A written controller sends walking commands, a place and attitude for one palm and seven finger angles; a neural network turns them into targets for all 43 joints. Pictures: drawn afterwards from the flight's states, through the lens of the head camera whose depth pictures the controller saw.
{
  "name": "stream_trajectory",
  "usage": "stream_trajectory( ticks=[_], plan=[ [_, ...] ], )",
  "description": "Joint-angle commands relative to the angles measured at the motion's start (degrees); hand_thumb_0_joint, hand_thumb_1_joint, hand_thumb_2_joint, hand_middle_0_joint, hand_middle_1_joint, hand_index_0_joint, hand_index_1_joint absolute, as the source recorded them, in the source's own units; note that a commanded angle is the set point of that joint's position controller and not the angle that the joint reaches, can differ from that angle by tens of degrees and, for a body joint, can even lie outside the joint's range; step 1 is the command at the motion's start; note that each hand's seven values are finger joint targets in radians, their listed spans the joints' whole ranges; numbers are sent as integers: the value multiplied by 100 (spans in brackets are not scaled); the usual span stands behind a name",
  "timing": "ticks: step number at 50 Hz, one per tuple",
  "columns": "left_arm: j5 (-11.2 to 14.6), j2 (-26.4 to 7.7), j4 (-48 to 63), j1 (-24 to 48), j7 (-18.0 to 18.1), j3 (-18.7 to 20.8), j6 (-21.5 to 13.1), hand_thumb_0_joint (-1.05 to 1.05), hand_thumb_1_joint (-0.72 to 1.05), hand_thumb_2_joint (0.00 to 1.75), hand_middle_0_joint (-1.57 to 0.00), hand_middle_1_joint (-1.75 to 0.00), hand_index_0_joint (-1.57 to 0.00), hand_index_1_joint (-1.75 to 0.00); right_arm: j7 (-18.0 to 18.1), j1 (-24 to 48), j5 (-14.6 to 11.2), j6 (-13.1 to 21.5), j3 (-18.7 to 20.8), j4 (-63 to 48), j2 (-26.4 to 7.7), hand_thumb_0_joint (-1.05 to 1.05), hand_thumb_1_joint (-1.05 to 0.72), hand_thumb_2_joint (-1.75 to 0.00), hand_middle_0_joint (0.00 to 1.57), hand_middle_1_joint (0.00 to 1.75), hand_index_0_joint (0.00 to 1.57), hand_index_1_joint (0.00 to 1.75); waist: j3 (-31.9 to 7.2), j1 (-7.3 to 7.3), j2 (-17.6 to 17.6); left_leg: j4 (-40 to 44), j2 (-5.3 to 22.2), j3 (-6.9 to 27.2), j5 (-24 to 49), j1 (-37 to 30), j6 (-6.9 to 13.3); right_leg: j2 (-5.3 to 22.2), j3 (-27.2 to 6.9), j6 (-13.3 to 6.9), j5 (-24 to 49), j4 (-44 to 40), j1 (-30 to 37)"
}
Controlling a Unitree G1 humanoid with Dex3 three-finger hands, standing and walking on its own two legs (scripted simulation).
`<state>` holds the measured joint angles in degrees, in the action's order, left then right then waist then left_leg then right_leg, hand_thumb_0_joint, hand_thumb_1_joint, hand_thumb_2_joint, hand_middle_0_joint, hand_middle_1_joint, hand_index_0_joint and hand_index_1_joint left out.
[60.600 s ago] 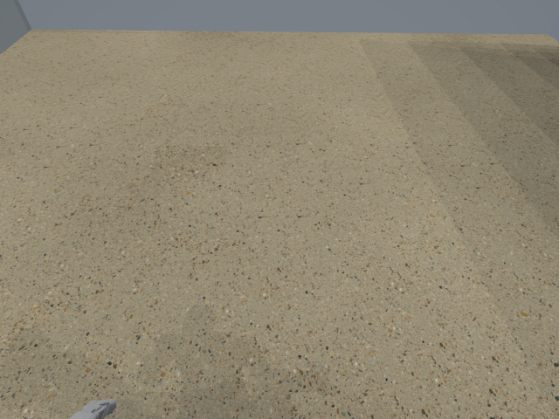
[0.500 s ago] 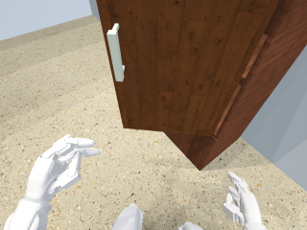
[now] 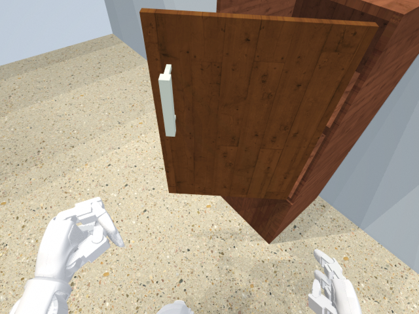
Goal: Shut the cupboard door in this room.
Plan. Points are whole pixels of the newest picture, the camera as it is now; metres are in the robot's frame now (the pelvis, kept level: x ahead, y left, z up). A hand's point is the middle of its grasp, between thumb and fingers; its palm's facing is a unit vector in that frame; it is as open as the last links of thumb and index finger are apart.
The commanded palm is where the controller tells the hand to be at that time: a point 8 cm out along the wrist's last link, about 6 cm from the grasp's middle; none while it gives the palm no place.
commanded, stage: raise the hand and make a fist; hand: left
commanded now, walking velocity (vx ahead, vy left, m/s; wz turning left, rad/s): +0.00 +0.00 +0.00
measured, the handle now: (169, 102) +0.51 +0.13 +0.12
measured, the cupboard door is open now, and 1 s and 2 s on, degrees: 47 47 47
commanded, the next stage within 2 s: bring the fist close to the handle in 0.76 s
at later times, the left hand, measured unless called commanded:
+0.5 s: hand (103, 219) +0.23 +0.18 +0.13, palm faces +0.02 -1.00 -0.03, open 3.1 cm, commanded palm +0.20 +0.23 +0.13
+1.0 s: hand (127, 217) +0.24 +0.15 +0.12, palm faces +0.04 -1.00 -0.05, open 3.1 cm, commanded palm +0.23 +0.20 +0.13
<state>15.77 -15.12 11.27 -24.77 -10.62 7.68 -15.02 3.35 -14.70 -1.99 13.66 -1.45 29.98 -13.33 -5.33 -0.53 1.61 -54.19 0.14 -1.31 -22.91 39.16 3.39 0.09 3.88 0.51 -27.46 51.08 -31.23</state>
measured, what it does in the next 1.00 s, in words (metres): stands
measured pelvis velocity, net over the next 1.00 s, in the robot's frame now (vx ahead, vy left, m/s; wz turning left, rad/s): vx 0.01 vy -0.04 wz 0.02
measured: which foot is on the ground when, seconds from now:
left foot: down 0.00-1.00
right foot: down 0.00-1.00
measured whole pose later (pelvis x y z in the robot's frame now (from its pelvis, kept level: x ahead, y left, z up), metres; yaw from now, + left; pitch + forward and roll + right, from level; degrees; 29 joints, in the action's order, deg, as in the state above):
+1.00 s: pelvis +0.01 -0.04 +0.02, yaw +1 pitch +2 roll -1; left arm 16.1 -14.1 4.5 -15.9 -11.1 8.6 -9.3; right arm 3.5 -14.6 -2.6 14.5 -2.7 33.7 -14.7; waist -2.6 -1.2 3.0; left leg -43.0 0.4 -0.3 -18.4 26.9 0.7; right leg -0.7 4.6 -1.9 -24.5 42.2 -20.1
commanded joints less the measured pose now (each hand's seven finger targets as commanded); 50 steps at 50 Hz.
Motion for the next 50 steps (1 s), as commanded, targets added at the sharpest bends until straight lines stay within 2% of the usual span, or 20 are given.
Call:
stream_trajectory(
  ticks=[1,6,10,15,16,21,24,25,29,30,33,35,39,40,41,45,46,47,49,50],
  plan=[
    [70,-371,1216,435,166,343,-129,0,90,90,-126,-146,-126,-146,18,279,-29,219,202,-904,-740,0,-90,-90,20,30,20,30,-610,-18,365,1518,237,857,684,-1549,-312,-251,183,-213,1058,-698,-185],
    [-10,-426,955,769,-133,109,425,0,90,90,-130,-150,-130,-150,40,254,-84,183,136,-935,-799,0,-90,-90,20,30,20,30,-373,22,204,1739,212,851,431,-1603,-267,-222,130,-196,1049,-1030,58],
    [8,-944,1309,1328,-83,640,494,0,90,90,-130,-150,-130,-150,102,339,-55,185,88,-904,-803,0,-90,-90,20,30,20,30,-589,-71,246,1847,185,834,550,-1896,-268,-229,87,-221,1120,-1184,326],
    [101,-910,1430,1583,65,808,305,0,90,90,-130,-150,-130,-150,84,465,-43,263,16,-782,-715,0,-90,-90,20,30,20,30,-639,-122,410,1949,155,756,754,-2129,-283,-229,90,-242,1210,-1334,548],
    [96,-733,1382,1579,41,656,314,0,90,90,-130,-150,-130,-150,69,478,-59,285,13,-770,-689,0,-90,-90,20,30,20,30,-639,-97,519,1976,152,730,803,-2189,-287,-212,99,-237,1232,-1363,550],
    [157,-358,547,1086,-272,262,756,0,90,90,-130,-150,-130,-150,53,454,-140,328,51,-670,-762,0,-90,-90,20,30,20,30,-160,-53,-11,2036,109,595,704,-1952,-226,-180,74,-178,1224,-1656,614],
    [181,-570,580,1128,-342,442,928,0,90,90,-130,-150,-130,-150,93,505,-142,331,81,-728,-803,0,-90,-90,20,30,20,30,-183,-103,-123,2048,46,518,673,-1920,-195,-145,0,-155,1159,-1762,699],
    [171,-800,633,1166,-300,652,911,0,90,90,-130,-150,-130,-150,103,504,-113,327,93,-705,-816,0,-90,-90,20,30,20,30,-215,-146,-169,1995,34,477,813,-1921,-179,-123,-76,-166,1242,-1804,811],
    [142,-915,1338,1635,-17,886,413,0,90,90,-130,-150,-130,-150,79,565,-55,388,87,-722,-712,0,-90,-90,20,30,20,30,-613,-153,207,1947,9,411,1093,-2224,-193,-138,-60,-176,1378,-1678,831],
    [138,-1052,1351,1680,80,1006,281,0,90,90,-130,-150,-130,-150,78,535,-21,396,80,-660,-727,0,-90,-90,20,30,20,30,-538,-144,93,1898,17,397,1082,-2125,-185,-136,-114,-174,1345,-1706,864],
    [131,-710,1118,1566,96,741,2,0,90,90,-130,-150,-130,-150,23,532,-43,446,88,-570,-692,0,-90,-90,20,30,20,30,-452,-66,335,1821,0,341,1041,-2139,-197,-127,-138,-178,1334,-1677,717],
    [123,-659,866,1399,-13,616,12,0,90,90,-130,-150,-130,-150,8,485,-54,461,120,-513,-747,0,-90,-90,20,30,20,30,-384,-22,164,1752,-10,308,1002,-2034,-177,-96,-223,-149,1326,-1748,750],
    [187,-555,446,1086,-324,410,396,0,90,90,-130,-150,-130,-150,38,468,-115,427,141,-587,-781,0,-90,-90,20,30,20,30,-186,-45,-18,1693,-48,239,893,-1800,-164,1,-424,-74,1222,-1931,746],
    [189,-675,348,1038,-341,511,478,0,90,90,-130,-150,-130,-150,51,445,-116,410,149,-569,-798,0,-90,-90,20,30,20,30,-149,-52,-277,1644,-36,252,911,-1727,-164,42,-535,-47,1174,-1991,824],
    [190,-605,515,1112,-359,439,519,0,90,90,-130,-150,-130,-150,56,510,-117,399,143,-633,-776,0,-90,-90,20,30,20,30,-176,-63,-179,1645,-48,232,957,-1744,-151,61,-547,-38,1219,-1990,840],
    [188,-997,917,1945,-82,875,294,0,90,90,-130,-150,-130,-150,102,520,-53,394,133,-585,-767,0,-90,-90,20,30,20,30,-331,-24,-325,1632,-32,275,1119,-1881,-143,8,-477,-41,1396,-1888,837],
    [178,-832,1017,2179,-14,763,185,0,90,90,-130,-150,-130,-150,92,568,-51,409,125,-593,-720,0,-90,-90,20,30,20,30,-438,-9,-110,1626,-44,251,1107,-1958,-139,8,-473,-45,1373,-1860,788],
    [170,-844,839,2342,54,807,88,0,90,90,-130,-150,-130,-150,88,527,-48,417,119,-518,-719,0,-90,-90,20,30,20,30,-329,60,-243,1612,-31,271,1093,-1966,-145,-13,-429,-45,1396,-1822,697],
    [133,-635,646,2515,79,584,-51,0,90,90,-130,-150,-130,-150,73,506,-57,430,123,-435,-719,0,-90,-90,20,30,20,30,-404,95,-65,1602,-42,263,1072,-2051,-146,-45,-362,-64,1432,-1734,602],
    [114,-738,474,2601,75,644,-50,0,90,90,-130,-150,-130,-150,73,461,-47,423,135,-379,-752,0,-90,-90,20,30,20,30,-418,112,-208,1561,-27,272,1108,-1999,-136,-34,-408,-50,1483,-1746,631]
  ],
)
